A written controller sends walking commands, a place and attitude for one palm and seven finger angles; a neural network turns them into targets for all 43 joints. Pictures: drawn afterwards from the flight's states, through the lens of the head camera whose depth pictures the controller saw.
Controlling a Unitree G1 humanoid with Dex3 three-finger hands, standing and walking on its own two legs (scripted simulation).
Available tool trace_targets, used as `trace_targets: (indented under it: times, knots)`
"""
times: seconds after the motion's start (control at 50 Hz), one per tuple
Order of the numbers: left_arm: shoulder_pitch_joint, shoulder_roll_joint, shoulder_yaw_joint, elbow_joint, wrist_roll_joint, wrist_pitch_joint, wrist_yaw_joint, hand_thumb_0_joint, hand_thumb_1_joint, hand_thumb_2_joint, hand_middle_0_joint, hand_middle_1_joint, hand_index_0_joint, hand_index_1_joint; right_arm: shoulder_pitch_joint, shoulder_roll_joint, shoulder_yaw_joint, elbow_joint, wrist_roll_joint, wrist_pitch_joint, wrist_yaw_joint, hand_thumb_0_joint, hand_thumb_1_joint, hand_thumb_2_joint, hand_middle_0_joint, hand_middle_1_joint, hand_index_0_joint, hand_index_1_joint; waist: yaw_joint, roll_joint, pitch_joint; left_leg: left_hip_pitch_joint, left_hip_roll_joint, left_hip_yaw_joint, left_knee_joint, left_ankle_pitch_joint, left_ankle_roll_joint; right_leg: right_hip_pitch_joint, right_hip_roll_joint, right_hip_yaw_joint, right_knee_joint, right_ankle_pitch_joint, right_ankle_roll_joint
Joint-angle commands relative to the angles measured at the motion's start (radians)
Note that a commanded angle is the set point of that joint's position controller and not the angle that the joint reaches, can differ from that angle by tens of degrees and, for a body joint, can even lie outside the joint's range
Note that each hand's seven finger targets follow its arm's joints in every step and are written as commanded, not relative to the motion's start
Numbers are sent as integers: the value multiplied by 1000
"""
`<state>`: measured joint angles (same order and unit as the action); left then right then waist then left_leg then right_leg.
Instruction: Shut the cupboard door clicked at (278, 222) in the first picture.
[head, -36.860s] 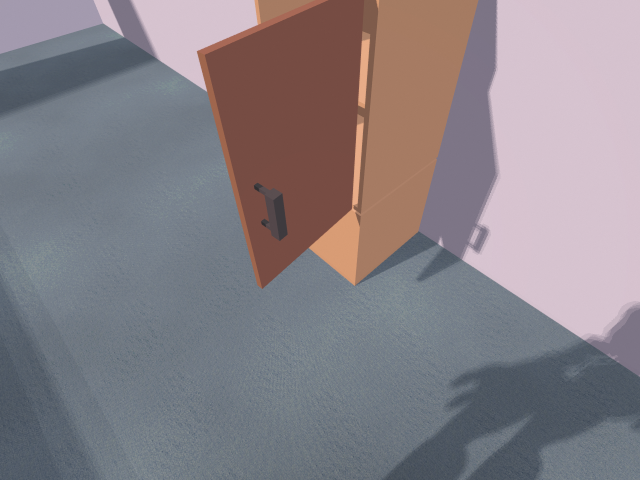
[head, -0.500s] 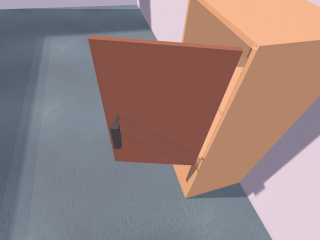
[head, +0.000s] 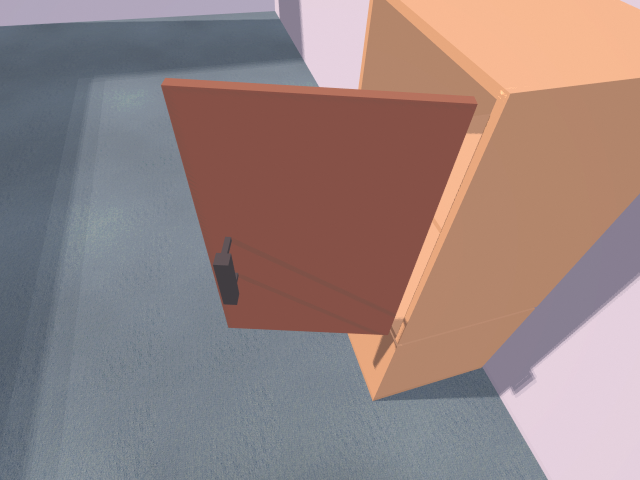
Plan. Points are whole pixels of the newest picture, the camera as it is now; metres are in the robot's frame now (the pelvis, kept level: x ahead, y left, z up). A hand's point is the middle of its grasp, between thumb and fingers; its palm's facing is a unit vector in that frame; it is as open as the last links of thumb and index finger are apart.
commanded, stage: look again from close up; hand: left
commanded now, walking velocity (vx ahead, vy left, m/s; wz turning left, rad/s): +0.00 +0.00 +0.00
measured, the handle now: (229, 270) +0.45 +0.19 -0.08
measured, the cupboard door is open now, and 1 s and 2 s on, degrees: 72 72 72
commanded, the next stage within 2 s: raise the hand and make a fist in 0.58 s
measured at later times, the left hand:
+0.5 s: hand out of the picture -0.01 +0.21 -0.17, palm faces -0.01 -0.97 -0.25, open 7.4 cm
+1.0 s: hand (178, 469) +0.14 +0.18 -0.05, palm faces +0.03 -1.00 -0.03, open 6.6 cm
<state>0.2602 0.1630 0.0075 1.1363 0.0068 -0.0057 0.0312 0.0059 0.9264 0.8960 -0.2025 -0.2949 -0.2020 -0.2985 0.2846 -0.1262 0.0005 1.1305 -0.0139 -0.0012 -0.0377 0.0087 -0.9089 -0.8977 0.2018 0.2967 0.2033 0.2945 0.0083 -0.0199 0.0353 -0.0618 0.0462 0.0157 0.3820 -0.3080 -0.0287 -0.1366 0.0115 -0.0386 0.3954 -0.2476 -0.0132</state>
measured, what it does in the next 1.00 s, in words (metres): lowers itself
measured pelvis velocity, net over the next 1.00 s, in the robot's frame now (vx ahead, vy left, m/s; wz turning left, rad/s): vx -0.07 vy -0.01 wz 0.02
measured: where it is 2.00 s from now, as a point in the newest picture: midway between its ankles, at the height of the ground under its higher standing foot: outside the picture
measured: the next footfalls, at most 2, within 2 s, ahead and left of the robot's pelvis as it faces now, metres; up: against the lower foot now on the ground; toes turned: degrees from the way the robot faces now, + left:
none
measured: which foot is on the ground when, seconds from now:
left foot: down 0.00-1.00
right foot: down 0.00-1.00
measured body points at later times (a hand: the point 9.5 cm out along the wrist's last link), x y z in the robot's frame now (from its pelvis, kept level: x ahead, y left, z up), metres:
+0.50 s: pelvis -0.02 +0.02 -0.01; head -0.01 +0.00 +0.44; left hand -0.01 +0.26 -0.15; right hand -0.02 -0.20 -0.18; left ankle -0.07 +0.13 -0.74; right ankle -0.02 -0.11 -0.74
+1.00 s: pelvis -0.07 -0.01 -0.08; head -0.03 +0.00 +0.37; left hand +0.13 +0.23 -0.04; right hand +0.15 -0.27 -0.12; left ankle -0.06 +0.13 -0.74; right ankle -0.02 -0.11 -0.74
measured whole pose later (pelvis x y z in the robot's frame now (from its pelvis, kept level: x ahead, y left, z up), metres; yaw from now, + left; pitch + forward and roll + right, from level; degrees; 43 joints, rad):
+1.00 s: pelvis -0.07 -0.01 -0.08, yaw +1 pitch +12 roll +2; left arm 0.31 0.16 0.16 0.25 -0.24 -0.65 -0.31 0.00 0.91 0.90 -0.33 -0.43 -0.33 -0.44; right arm 0.17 -0.28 -0.09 0.59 -0.01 -0.33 0.01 0.01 -0.90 -0.90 0.20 0.30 0.20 0.29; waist 0.00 -0.05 -0.14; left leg -0.76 0.01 0.01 1.07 -0.52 -0.03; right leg -0.84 -0.05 -0.03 1.10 -0.46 -0.03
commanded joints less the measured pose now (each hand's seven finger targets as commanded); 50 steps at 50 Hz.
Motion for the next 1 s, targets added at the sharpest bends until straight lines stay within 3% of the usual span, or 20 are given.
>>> trace_targets:
  times: [0.0, 0.02, 0.04, 0.06, 0.08, 0.14, 0.22, 0.38, 0.64, 0.66, 0.68, 0.7, 0.72, 0.74, 0.76, 0.8, 0.84, 0.9, 0.94, 0.98]
  knots:
    - [61, 85, 15, -29, -3, -13, 5, 0, 900, 900, -200, -300, -200, -300, 87, -101, -20, -10, 4, -12, -9, 0, -900, -900, 200, 300, 200, 300, -8, 9, 16, -69, 56, -21, -50, 271, 24, 44, -113, 85, -54, 348, -22]
    - [57, 82, 16, -30, -1, -11, 5, 0, 900, 900, -200, -300, -200, -300, 87, -98, -21, -12, 6, -12, -9, 0, -900, -900, 200, 300, 200, 300, -8, 3, 31, -73, 55, -20, -54, 259, 24, 41, -110, 81, -61, 330, -21]
    - [150, 116, 12, 6, 12, -43, 48, 0, 900, 900, -200, -300, -200, -300, -51, -139, -24, -81, 10, -32, 5, 0, -900, -900, 200, 300, 200, 300, 38, 81, 56, -171, 45, 42, 183, 239, 2, 0, -191, 147, 2, 772, 13]
    - [121, 168, 23, -40, 8, -51, 40, 0, 900, 900, -200, -300, -200, -300, 24, -75, -22, -114, 8, -21, 6, 0, -900, -900, 200, 300, 200, 300, -28, 98, -27, -169, 17, -8, 140, 14, 19, 35, -221, 175, 24, 674, -40]
    - [75, 146, 12, -51, 6, -49, 29, 0, 900, 900, -200, -300, -200, -300, 58, -76, -21, -107, 10, -25, 9, 0, -900, -900, 200, 300, 200, 300, -36, 104, -67, -137, 26, -15, 75, 39, 22, 3, -183, 135, 48, 460, -54]
    - [65, 100, 6, -64, 5, -38, 16, 0, 900, 900, -200, -300, -200, -300, 95, -116, -15, -114, -1, -42, 5, 0, -900, -900, 200, 300, 200, 300, -21, 121, -97, -108, 75, -45, 80, 409, 47, 4, -105, 64, 113, 292, -40]
    - [51, 81, -1, -62, 7, -19, 10, 0, 900, 900, -200, -300, -200, -300, 68, -125, -10, -128, -1, -35, 1, 0, -900, -900, 200, 300, 200, 300, -14, 56, 52, -162, 71, -56, 28, 319, 62, -71, -92, 65, 92, 170, -32]
    - [47, 105, 0, -71, 4, -8, 3, 0, 900, 900, -200, -300, -200, -300, 58, -146, -2, -112, -1, -35, 8, 0, -900, -900, 200, 300, 200, 300, -4, 10, 61, -162, 52, -60, -43, 137, 68, -82, -95, 87, 62, 67, -21]
    - [41, 122, 5, -62, 3, -16, 4, 0, 900, 900, -200, -300, -200, -300, 56, -136, -1, -62, 1, -34, 7, 0, -900, -900, 200, 300, 200, 300, -4, 8, 24, -114, 43, -28, -22, 197, 57, -61, -114, 104, 50, 185, -26]
    - [137, 135, 12, -24, 8, -32, 44, 0, 900, 900, -200, -300, -200, -300, -32, -172, -19, -117, 14, -34, 15, 0, -900, -900, 200, 300, 200, 300, 34, -200, 1, -199, 77, -3, 188, 248, 30, -9, -168, 127, 53, 597, 3]
    - [-797, 776, 451, -1641, -109, -334, 46, 0, 900, 900, -200, -300, -200, -300, 68, -379, -76, -365, -3, -239, -112, 0, -900, -900, 200, 300, 200, 300, -118, -26, -432, 145, 25, 42, 253, 515, 55, 10, -70, 86, 211, 525, 3]
    - [-25, 207, 56, -1240, -111, -228, 45, 0, 900, 900, -218, -320, -218, -320, -39, -227, -23, -388, 45, -300, -98, 0, -900, -900, 200, 300, 200, 300, -18, 361, -536, 88, -28, 19, 147, 632, 55, -71, -9, 4, 270, 337, -7]
    - [177, -26, -28, -1230, -183, -91, 44, 0, 900, 900, -237, -340, -237, -340, -95, -202, -16, -415, 39, -344, -68, 0, -900, -900, 200, 300, 200, 300, 22, 402, -418, 20, -7, -1, 145, 759, 3, -87, -23, -45, 223, 176, -9]
    - [61, 27, 19, -1082, -153, -91, 68, 0, 900, 900, -255, -360, -255, -360, -40, -210, -39, -364, 49, -373, -52, 0, -900, -900, 200, 300, 200, 300, -64, 125, -159, -145, -8, -47, 177, 578, 9, -195, -29, -49, 204, 189, 6]
    - [26, 45, 86, -1048, -157, -139, 53, 0, 900, 900, -273, -380, -273, -380, -45, -230, -71, -402, 37, -375, -39, 0, -900, -900, 200, 300, 200, 300, -73, -11, -20, -274, -30, -49, 210, 388, 16, -290, -29, -63, 194, 183, 11]
    - [205, 32, 156, -900, -181, -284, -24, 0, 900, 900, -310, -420, -310, -420, -82, -229, -90, -471, 7, -384, -18, 0, -900, -900, 200, 300, 200, 300, -17, -212, -43, -468, -58, -36, 309, 162, 24, -391, -35, -66, 278, 58, 16]
    - [341, -1, 180, -843, -220, -458, -141, 0, 900, 900, -347, -460, -347, -460, -103, -209, -97, -537, 3, -391, 16, 0, -900, -900, 200, 300, 200, 300, 47, -176, -115, -586, -84, -9, 413, 109, 4, -424, -43, -39, 399, 29, -1]
    - [296, 62, 216, -889, -256, -728, -338, 0, 900, 900, -402, -520, -402, -520, -141, -221, -112, -613, -1, -388, 48, 0, -900, -900, 200, 300, 200, 300, 57, -115, -232, -777, -99, 9, 608, 35, 1, -507, -57, 44, 564, 16, -15]
    - [283, 125, 251, -919, -278, -736, -411, 0, 900, 900, -438, -560, -438, -560, -162, -236, -116, -691, 13, -366, 51, 0, -900, -900, 200, 300, 200, 300, 75, -38, -297, -842, -104, 27, 672, -9, 21, -529, -67, 105, 594, -72, -25]
    - [181, 138, 237, -1041, -319, -655, -430, 0, 900, 900, -475, -600, -475, -600, -191, -245, -110, -782, 32, -348, 34, 0, -900, -900, 200, 300, 200, 300, 59, -15, -335, -891, -113, 40, 704, -109, 36, -560, -68, 153, 557, -278, -15]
